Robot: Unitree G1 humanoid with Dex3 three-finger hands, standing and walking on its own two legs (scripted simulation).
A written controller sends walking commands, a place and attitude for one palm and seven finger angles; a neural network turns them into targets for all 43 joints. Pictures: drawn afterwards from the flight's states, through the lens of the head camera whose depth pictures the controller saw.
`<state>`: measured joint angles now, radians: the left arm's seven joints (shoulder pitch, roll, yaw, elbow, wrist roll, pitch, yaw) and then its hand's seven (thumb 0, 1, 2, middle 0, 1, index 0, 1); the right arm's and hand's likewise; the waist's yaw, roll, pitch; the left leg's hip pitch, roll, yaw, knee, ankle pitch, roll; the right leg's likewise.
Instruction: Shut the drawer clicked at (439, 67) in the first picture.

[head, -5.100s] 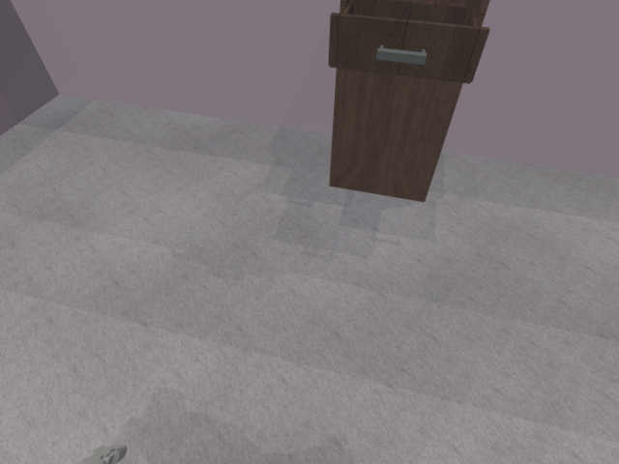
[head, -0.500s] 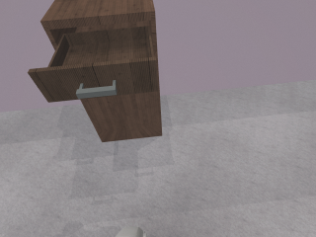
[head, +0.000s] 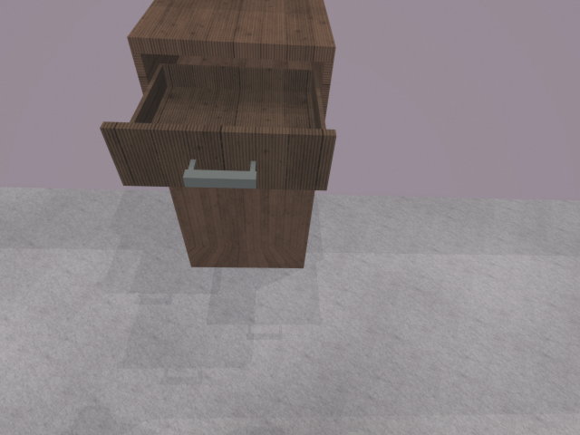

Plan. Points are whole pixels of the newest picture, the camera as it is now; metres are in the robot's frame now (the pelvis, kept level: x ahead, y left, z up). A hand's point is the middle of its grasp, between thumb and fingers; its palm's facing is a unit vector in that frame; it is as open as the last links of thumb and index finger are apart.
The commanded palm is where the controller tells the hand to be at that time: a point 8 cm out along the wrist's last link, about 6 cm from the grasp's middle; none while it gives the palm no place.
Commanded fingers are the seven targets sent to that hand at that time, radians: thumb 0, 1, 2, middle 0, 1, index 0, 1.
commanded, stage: take the last steps up to it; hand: left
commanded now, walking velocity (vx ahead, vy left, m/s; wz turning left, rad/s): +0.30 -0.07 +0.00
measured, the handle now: (222, 171) +0.55 +0.17 +0.03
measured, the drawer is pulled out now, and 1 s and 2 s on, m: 0.29 0.29 0.29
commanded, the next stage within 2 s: come to a stop and stand still in 0.74 s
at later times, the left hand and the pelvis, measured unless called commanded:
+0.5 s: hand out of the picture +0.11 +0.11 -0.17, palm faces +0.10 -0.98 -0.17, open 7.3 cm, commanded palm none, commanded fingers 0.00 0.90 0.90 -0.20 -0.30 -0.20 -0.30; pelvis +0.13 -0.06 +0.00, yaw +2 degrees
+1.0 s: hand (211, 357) +0.28 +0.15 -0.18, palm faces +0.08 -0.98 -0.20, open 7.3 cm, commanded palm none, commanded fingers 0.00 0.90 0.90 -0.20 -0.30 -0.20 -0.30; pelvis +0.25 -0.03 +0.00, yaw +2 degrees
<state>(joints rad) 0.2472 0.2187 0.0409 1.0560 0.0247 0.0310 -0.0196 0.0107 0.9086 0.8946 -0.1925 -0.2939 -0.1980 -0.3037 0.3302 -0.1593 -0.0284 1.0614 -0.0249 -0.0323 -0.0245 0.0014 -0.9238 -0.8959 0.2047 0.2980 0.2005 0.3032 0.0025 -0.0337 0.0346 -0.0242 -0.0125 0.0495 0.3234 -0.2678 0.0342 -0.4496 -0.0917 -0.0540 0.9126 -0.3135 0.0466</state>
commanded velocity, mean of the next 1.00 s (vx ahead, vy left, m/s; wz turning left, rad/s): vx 0.16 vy -0.03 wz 0.03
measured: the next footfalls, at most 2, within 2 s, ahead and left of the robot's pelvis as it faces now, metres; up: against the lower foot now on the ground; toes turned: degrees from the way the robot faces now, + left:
right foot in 0.18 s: +0.15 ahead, -0.16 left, +0.00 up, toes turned -7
left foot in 0.64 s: +0.28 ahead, +0.08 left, +0.00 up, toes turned +11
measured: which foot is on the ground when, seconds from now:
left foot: down 0.00-0.18, up 0.20-0.62, down 0.64-1.00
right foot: up 0.00-0.16, down 0.18-0.66, up 0.68-1.00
